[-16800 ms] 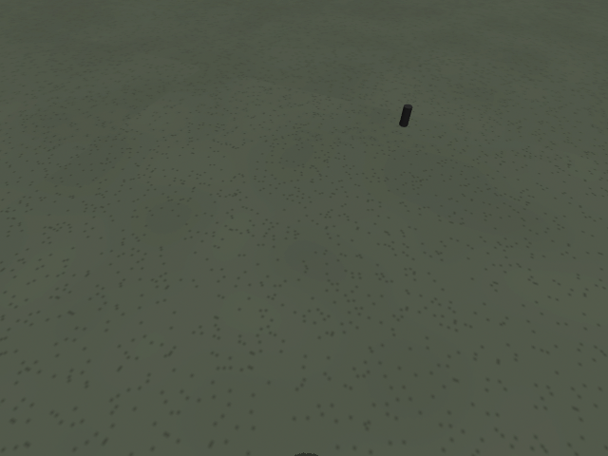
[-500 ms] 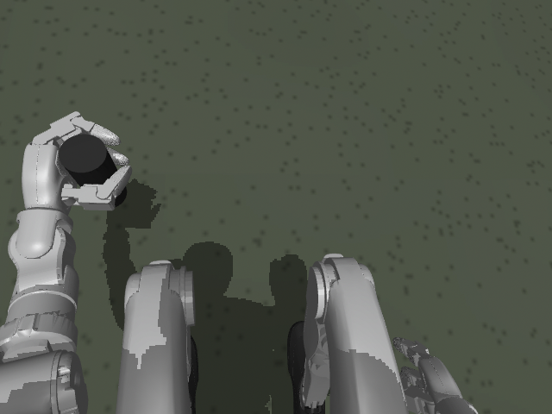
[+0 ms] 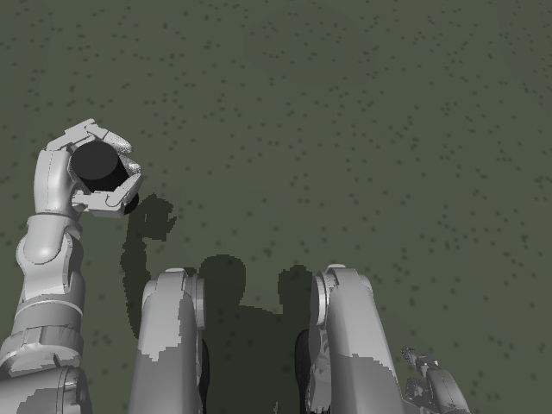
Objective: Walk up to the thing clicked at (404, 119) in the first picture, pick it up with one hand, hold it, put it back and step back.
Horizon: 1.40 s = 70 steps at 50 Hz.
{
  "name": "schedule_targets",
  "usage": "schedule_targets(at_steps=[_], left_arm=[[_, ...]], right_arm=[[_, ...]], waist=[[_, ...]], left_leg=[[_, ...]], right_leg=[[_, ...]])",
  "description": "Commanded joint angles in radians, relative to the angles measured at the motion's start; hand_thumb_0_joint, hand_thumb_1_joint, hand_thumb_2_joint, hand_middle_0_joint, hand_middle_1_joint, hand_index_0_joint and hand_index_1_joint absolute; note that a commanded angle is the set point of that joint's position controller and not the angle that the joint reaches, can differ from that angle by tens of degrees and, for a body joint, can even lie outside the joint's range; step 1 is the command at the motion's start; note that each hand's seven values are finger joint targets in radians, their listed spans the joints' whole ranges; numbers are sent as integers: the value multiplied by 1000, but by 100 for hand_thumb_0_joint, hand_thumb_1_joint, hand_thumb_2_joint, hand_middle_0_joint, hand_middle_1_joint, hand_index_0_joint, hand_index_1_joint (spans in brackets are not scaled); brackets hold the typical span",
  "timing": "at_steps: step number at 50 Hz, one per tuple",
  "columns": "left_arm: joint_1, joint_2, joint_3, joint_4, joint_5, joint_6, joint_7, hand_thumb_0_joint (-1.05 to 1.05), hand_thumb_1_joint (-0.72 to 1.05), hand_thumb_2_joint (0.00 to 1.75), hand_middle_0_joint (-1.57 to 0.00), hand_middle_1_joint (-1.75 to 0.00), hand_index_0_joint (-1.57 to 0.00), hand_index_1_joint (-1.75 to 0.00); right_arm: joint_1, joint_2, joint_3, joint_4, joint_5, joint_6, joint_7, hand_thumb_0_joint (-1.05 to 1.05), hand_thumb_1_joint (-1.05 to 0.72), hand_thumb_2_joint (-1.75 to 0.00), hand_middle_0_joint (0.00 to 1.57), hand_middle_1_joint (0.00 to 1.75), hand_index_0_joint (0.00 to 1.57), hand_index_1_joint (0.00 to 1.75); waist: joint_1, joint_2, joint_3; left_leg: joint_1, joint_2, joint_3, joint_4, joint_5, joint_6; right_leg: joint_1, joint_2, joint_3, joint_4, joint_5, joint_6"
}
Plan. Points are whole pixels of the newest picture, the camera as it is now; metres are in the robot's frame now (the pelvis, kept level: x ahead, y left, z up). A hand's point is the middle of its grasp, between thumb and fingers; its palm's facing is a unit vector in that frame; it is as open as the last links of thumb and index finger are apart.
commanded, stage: lift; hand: left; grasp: from the side
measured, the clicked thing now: (109, 182) +0.43 +0.22 -0.03
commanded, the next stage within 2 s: hold in 1.74 s
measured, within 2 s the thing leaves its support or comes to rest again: neither
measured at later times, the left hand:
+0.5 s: hand (46, 119) +0.40 +0.20 +0.16, palm faces +0.05 -1.00 -0.06, open 7.0 cm
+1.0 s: hand out of the picture +0.39 +0.20 +0.29, palm faces +0.05 -1.00 -0.04, open 7.0 cm
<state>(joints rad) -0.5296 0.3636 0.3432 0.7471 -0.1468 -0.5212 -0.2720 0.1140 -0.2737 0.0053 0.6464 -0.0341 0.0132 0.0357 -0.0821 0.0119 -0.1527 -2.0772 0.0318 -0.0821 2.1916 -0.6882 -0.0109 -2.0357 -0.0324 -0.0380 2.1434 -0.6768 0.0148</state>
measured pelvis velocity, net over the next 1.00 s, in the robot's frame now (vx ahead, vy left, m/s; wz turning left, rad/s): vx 0.05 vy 0.01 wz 0.05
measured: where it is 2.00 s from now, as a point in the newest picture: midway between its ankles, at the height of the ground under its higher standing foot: (253, 404)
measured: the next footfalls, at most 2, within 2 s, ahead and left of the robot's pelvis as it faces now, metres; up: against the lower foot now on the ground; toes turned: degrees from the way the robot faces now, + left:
none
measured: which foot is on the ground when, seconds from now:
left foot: down 0.00-1.00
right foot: down 0.00-1.00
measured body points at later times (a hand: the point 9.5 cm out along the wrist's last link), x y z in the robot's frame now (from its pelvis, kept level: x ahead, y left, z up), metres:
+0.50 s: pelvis +0.03 +0.00 +0.14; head +0.18 +0.02 +0.56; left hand +0.40 +0.26 +0.16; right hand +0.20 -0.25 +0.02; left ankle +0.08 +0.13 -0.37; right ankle +0.10 -0.13 -0.37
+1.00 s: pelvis +0.05 +0.01 +0.26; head +0.15 +0.02 +0.70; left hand +0.39 +0.25 +0.29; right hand +0.21 -0.24 +0.15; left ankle +0.08 +0.13 -0.37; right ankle +0.10 -0.13 -0.37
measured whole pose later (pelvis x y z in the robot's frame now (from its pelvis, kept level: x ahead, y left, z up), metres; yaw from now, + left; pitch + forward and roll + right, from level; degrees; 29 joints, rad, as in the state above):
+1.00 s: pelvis +0.05 +0.01 +0.26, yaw +3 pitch +19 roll -3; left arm -0.16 0.26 0.16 0.35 -0.19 -0.29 -0.15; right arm 0.21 -0.24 -0.01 0.61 0.04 -0.06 -0.04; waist -0.03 0.03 -0.13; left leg -1.07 0.05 -0.03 1.30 -0.56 -0.01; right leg -1.03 -0.02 -0.05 1.25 -0.54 0.02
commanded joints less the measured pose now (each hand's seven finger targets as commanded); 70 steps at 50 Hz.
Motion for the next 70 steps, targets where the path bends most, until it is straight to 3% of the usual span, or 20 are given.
schedule_targets(at_steps=[1,6,14,17,21,22,25,26,28,33,35,37,39,43,45,48,53,55,62,70], left_arm=[[-268,206,43,-329,-52,-50,11,0,40,121,-131,-139,-133,-137],[-200,186,24,-391,-50,-1,33,0,43,123,-130,-139,-133,-137],[-98,148,-14,-579,-68,90,76,0,44,124,-130,-139,-132,-137],[-34,152,-12,-655,-69,121,98,0,47,124,-129,-139,-132,-137],[16,96,-66,-701,-70,156,123,0,49,125,-128,-139,-130,-137],[25,115,-44,-721,-71,163,131,0,47,124,-128,-139,-131,-137],[81,88,-61,-723,-72,182,144,0,43,125,-129,-140,-131,-138],[137,83,-59,-706,-72,187,147,0,43,125,-129,-140,-132,-139],[95,67,-84,-707,-70,187,148,0,42,125,-129,-140,-132,-138],[139,51,-104,-667,-63,188,148,0,42,125,-130,-140,-133,-139],[120,80,-87,-694,-60,181,148,0,45,125,-131,-141,-133,-139],[139,45,-116,-663,-63,177,140,0,43,125,-132,-141,-134,-140],[105,71,-98,-678,-63,165,137,0,41,125,-131,-140,-133,-139],[136,26,-134,-648,-75,158,124,0,44,123,-129,-138,-132,-137],[132,56,-106,-636,-72,153,126,0,46,124,-130,-138,-132,-137],[115,23,-137,-635,-71,143,122,0,44,124,-130,-139,-132,-137],[127,23,-136,-603,-71,135,113,0,45,126,-132,-140,-134,-139],[129,37,-112,-596,-74,132,117,0,45,126,-133,-140,-135,-140],[110,6,-144,-587,-74,124,107,0,44,128,-131,-141,-133,-140],[105,19,-128,-553,-75,105,87,0,44,128,-129,-140,-130,-140]], right_arm=[[94,-194,-73,-100,24,-31,-25,0,-91,-90,20,30,20,30],[82,-185,-77,-117,38,-39,-36,0,-90,-89,20,30,20,30],[77,-155,-79,-142,67,-45,-57,0,-89,-89,20,30,20,30],[80,-149,-81,-149,75,-49,-66,0,-89,-89,20,30,20,30],[85,-143,-84,-150,81,-59,-77,0,-88,-89,20,30,20,30],[91,-140,-84,-147,81,-63,-79,0,-89,-89,20,30,20,30],[96,-128,-81,-153,84,-68,-85,0,-89,-89,20,30,20,30],[85,-123,-78,-153,85,-69,-85,0,-89,-89,20,30,20,30],[89,-123,-78,-149,84,-77,-88,0,-89,-89,20,30,20,30],[98,-118,-73,-148,84,-94,-90,0,-88,-89,20,30,20,30],[99,-115,-72,-149,84,-97,-90,0,-88,-89,20,30,20,30],[92,-110,-68,-152,83,-102,-89,0,-89,-89,20,30,20,30],[92,-112,-67,-146,82,-108,-89,0,-89,-89,20,30,20,30],[109,-111,-66,-146,79,-113,-90,0,-89,-89,20,30,20,30],[122,-112,-66,-138,77,-112,-91,0,-89,-89,20,30,20,30],[112,-111,-64,-141,74,-114,-86,0,-89,-89,20,30,20,30],[113,-107,-61,-140,71,-114,-89,0,-89,-89,20,30,20,30],[115,-104,-61,-140,69,-110,-90,0,-89,-89,20,30,20,30],[140,-100,-58,-125,63,-107,-93,0,-89,-89,20,30,20,30],[118,-93,-55,-122,61,-102,-99,0,-89,-89,20,30,20,30]], waist=[[4,101,-681],[13,111,-626],[31,86,-630],[45,89,-652],[23,89,-625],[30,86,-619],[20,48,-578],[41,42,-543],[18,58,-497],[25,57,-440],[38,67,-437],[32,68,-389],[40,93,-375],[26,70,-382],[34,63,-376],[37,71,-340],[45,41,-295],[48,19,-308],[38,29,-296],[50,20,-243]], left_leg=[[500,-25,33,-337,119,42],[546,-21,20,-419,61,40],[677,-16,28,-536,103,40],[760,-16,26,-585,172,38],[892,-10,6,-662,242,33],[909,-10,8,-672,272,34],[947,-12,15,-732,294,37],[952,-12,15,-756,279,34],[982,-10,14,-793,253,31],[1080,-12,16,-886,283,26],[1117,-14,22,-920,302,24],[1137,-14,22,-961,264,23],[1184,-10,17,-998,270,18],[1262,-10,19,-1048,325,15],[1286,-11,23,-1067,367,15],[1335,-5,16,-1117,358,9],[1362,-9,32,-1178,339,13],[1353,-14,44,-1189,343,16],[1472,-6,45,-1240,467,9],[1492,-16,75,-1301,428,17]], right_leg=[[403,34,-31,-307,145,-56],[430,30,-24,-377,99,-54],[605,29,0,-528,137,-47],[689,30,1,-573,199,-45],[735,32,-5,-635,260,-44],[762,33,-6,-654,285,-41],[854,35,-5,-729,317,-36],[871,37,-6,-747,301,-37],[890,36,-3,-783,286,-37],[976,35,-7,-870,314,-37],[1022,34,-5,-903,330,-38],[1035,35,-4,-940,298,-37],[1046,34,-4,-961,303,-37],[1121,38,-12,-1015,352,-36],[1166,39,-12,-1037,387,-35],[1168,40,-17,-1064,374,-37],[1246,41,-14,-1134,367,-33],[1303,39,-7,-1160,375,-29],[1361,43,-10,-1204,478,-33],[1456,31,15,-1292,472,-22]])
